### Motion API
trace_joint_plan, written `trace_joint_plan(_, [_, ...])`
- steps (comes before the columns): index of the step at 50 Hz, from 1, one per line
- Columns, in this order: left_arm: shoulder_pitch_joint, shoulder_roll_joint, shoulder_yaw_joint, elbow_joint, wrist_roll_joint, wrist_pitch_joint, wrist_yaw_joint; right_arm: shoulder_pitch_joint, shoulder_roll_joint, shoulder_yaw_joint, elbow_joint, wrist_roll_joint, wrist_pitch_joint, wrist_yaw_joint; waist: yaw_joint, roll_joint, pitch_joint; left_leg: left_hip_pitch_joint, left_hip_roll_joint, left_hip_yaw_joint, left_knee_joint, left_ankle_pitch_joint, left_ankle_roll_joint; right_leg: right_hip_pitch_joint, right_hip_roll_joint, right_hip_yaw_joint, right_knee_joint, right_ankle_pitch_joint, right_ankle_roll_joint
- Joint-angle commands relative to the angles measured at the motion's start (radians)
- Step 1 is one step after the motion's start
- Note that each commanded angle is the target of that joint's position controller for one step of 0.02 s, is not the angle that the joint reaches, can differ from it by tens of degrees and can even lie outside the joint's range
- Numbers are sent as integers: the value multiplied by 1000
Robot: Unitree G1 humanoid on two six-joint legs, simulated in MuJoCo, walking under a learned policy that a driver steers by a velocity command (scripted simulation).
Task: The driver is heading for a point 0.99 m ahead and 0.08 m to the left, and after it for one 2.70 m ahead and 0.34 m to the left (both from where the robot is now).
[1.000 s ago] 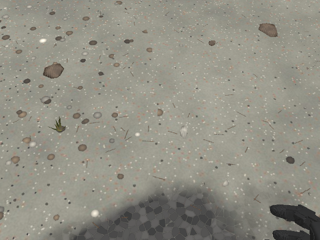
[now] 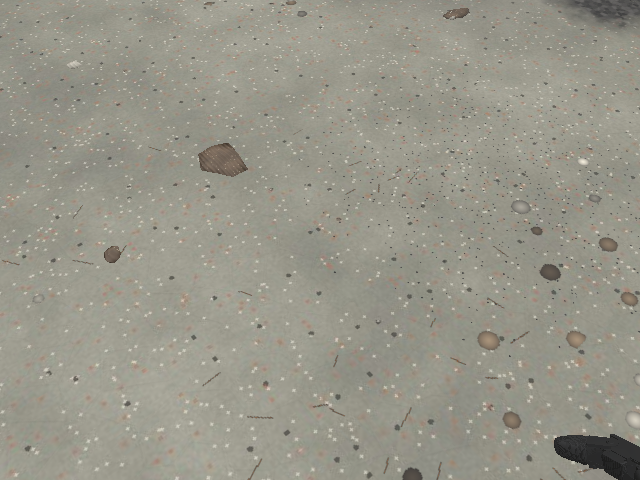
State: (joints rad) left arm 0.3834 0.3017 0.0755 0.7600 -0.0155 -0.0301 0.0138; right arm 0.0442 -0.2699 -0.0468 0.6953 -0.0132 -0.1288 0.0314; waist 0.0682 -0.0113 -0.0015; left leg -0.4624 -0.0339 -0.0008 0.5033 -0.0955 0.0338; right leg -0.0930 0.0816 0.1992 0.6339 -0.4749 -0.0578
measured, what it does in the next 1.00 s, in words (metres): walks ahead: right foot, then left foot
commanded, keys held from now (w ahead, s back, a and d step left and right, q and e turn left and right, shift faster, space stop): w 1.00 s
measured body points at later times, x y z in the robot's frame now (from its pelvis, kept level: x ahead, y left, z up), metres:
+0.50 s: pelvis +0.27 -0.03 +0.00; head +0.31 -0.04 +0.45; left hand +0.53 +0.19 -0.06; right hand +0.25 -0.32 -0.13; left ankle +0.11 +0.11 -0.71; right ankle +0.38 -0.14 -0.72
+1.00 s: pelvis +0.55 -0.01 +0.00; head +0.58 -0.01 +0.45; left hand +0.55 +0.28 -0.13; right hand +0.77 -0.25 -0.08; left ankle +0.68 +0.09 -0.72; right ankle +0.38 -0.14 -0.72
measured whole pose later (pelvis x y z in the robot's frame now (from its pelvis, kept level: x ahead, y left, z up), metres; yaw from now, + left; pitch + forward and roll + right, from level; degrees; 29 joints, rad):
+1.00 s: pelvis +0.55 -0.01 +0.00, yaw -1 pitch +3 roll -2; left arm 0.40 0.30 0.06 0.87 -0.02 -0.04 0.00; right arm 0.04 -0.26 -0.03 0.73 0.01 -0.09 0.05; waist 0.07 0.01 0.01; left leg -0.49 0.02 0.02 0.51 -0.05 0.06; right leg 0.03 0.01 -0.03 0.39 -0.44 0.00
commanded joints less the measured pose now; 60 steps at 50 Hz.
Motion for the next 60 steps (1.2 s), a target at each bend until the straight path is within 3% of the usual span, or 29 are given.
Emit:
trace_joint_plan(1, [111, 61, -10, -75, -14, -34, -1, 376, -218, -77, 37, 20, 0, 2, -145, 280, -329, 835, 427, -784, -187, -294, 291, -623, 3, -8, 626, -101, 31])
trace_joint_plan(2, [-1, 131, 8, -87, -22, -36, -4, 320, -157, -58, 29, 31, 6, -2, -162, 162, -167, 708, 397, -672, -209, -394, 243, -698, -51, 1, 681, -34, 28])
trace_joint_plan(4, [-133, 117, 6, -123, 2, -40, -8, 217, -113, -37, 17, 13, 22, -6, -124, 58, -8, 456, 314, -459, -258, -250, 203, -673, -127, -72, 591, 96, 27])
trace_joint_plan(6, [-112, 86, 5, -117, 6, -38, -14, 188, -92, -26, 19, 2, 19, -7, -79, 101, 7, 345, 258, -356, -302, -110, 188, -581, -172, -91, 496, 157, 33])
trace_joint_plan(8, [-108, 52, -4, -116, 7, -34, -15, 199, -110, -30, 33, 12, 14, -9, -69, 111, 1, 314, 247, -285, -330, -1, 203, -566, -183, -120, 425, 181, 47])
trace_joint_plan(13, [-262, 13, -25, -154, 12, -46, -22, 246, -165, -41, 69, 27, 25, -21, -114, 79, 20, 311, 212, -135, -358, 139, 181, -539, -180, -164, 109, 437, 70])
trace_joint_plan(17, [-378, 17, -27, -184, -1, -55, -39, 328, -181, -41, 109, 37, 41, -21, -159, 81, 41, 362, 229, -112, -334, 133, 161, -488, -143, -187, -44, 533, 64])
trace_joint_plan(20, [-417, 36, -20, -207, -4, -61, -53, 352, -194, -44, 130, 40, 58, -25, -150, 92, 53, 456, 274, -132, -284, 184, 142, -489, -129, -187, -107, 449, 30])
trace_joint_plan(22, [-339, 67, -5, -191, 1, -64, -55, 331, -213, -49, 133, 41, 70, -31, -89, 104, 10, 484, 271, -111, -182, 382, 117, -359, -96, -215, -152, 401, -4])
trace_joint_plan(23, [-215, 104, 16, -153, 7, -63, -48, 324, -202, -44, 132, 40, 73, -34, -25, 89, -69, 454, 229, -71, -37, 509, 94, -175, -74, -237, -175, 415, -33])
trace_joint_plan(24, [-41, 161, 37, -116, 15, -60, -38, 314, -164, -26, 112, 24, 70, -37, 50, 49, -202, 303, 184, -32, 201, 396, 58, 108, -177, -136, -128, 455, -87])
trace_joint_plan(25, [59, 270, 61, -99, 28, -52, -32, 417, -59, 10, 81, 13, 50, -32, 31, -194, -352, -105, 28, 26, 603, -70, -19, 495, -437, 302, -160, 337, -245])
trace_joint_plan(26, [88, 197, 43, -89, 13, -47, -35, 400, -100, 3, 97, 23, 29, -25, 50, -232, -408, -247, 6, -101, 744, -478, -18, 519, -479, 531, -288, 221, -283])
trace_joint_plan(27, [19, 152, 24, -91, 8, -46, -34, 313, -172, -19, 72, 48, 19, -18, 43, -159, -239, -332, 65, -104, 796, -427, -8, 394, -442, 395, -310, 177, -234])
trace_joint_plan(29, [-101, 101, 5, -99, 14, -45, -38, 218, -156, -18, 54, 34, 21, -20, -12, -56, -69, -291, 138, -60, 696, -276, -12, 119, -356, 185, -367, 301, -191])
trace_joint_plan(30, [-136, 77, -2, -102, 23, -50, -41, 230, -145, -22, 59, 24, 32, -22, -48, -63, -37, -231, 165, -66, 651, -225, -16, 24, -323, 125, -406, 356, -178])
trace_joint_plan(31, [-155, 82, 0, -100, 24, -55, -42, 257, -125, -18, 65, 25, 43, -22, -73, -97, -33, -178, 171, -66, 628, -202, -28, -39, -317, 101, -436, 388, -189])
trace_joint_plan(34, [-150, 99, 8, -71, 16, -73, -40, 231, -95, -12, 61, 17, 63, -28, -91, -69, -6, -179, 177, -53, 529, -118, -55, -99, -296, 1, -487, 487, -200])
trace_joint_plan(40, [-64, 142, 18, -12, 5, -64, -21, 19, -61, 4, 9, 20, 48, -11, -21, -40, 43, -149, 137, -20, 156, 187, -54, -69, -262, -119, -507, 489, -152])
trace_joint_plan(44, [3, 157, 23, 38, -5, -47, -16, -77, -77, 3, -32, 29, 39, 9, 6, -43, 68, -169, 116, -27, 50, 158, -26, 55, -316, -101, -461, 483, -139])
trace_joint_plan(47, [2, 171, 29, 59, -7, -30, -9, -54, -103, -5, -36, 26, 33, 18, -25, -61, 47, -111, 93, -12, 6, 47, 13, 138, -344, -92, -383, 608, -112])
trace_joint_plan(49, [-20, 161, 23, 59, -4, -19, -4, 141, -159, -38, 21, 20, 32, 9, -129, -53, -75, 181, 38, 44, -28, 36, 59, 108, -276, -150, -149, 871, -70])
trace_joint_plan(50, [-14, 117, 2, 39, 15, -19, 0, 315, -226, -61, 56, 12, 35, -1, -193, 19, -219, 473, 166, -90, 19, 93, 116, -57, -222, -196, 122, 707, -34])
trace_joint_plan(51, [107, 5, -32, 18, 16, -40, -10, 389, -315, -82, 75, 8, 43, -3, -148, 277, -347, 834, 396, -559, -64, -115, 281, -478, -42, -221, 502, 169, 43])
trace_joint_plan(52, [62, 75, -19, 35, 5, -61, -15, 405, -223, -57, 73, 23, 45, 0, -185, 239, -369, 851, 408, -721, -177, -242, 281, -602, -45, -79, 624, -107, 36])
trace_joint_plan(53, [-24, 136, -1, 9, -22, -73, -22, 333, -188, -42, 65, 24, 45, -3, -175, 176, -217, 733, 383, -580, -197, -268, 233, -684, -100, -82, 662, -45, 23])
trace_joint_plan(55, [-116, 120, -1, -10, -7, -74, -15, 214, -139, -28, 49, 14, 46, -2, -122, 72, -59, 468, 308, -379, -247, -112, 197, -640, -182, -131, 560, 110, 27])
trace_joint_plan(57, [-79, 90, 0, 3, 1, -52, -12, 173, -110, -21, 47, 2, 36, 2, -70, 115, -39, 333, 263, -288, -305, -9, 191, -527, -217, -125, 494, 183, 38])
trace_joint_plan(60, [-104, 57, -6, -5, 9, -31, -7, 187, -137, -30, 71, 11, 23, -5, -55, 93, -11, 283, 256, -201, -360, 90, 212, -539, -227, -139, 400, 260, 66])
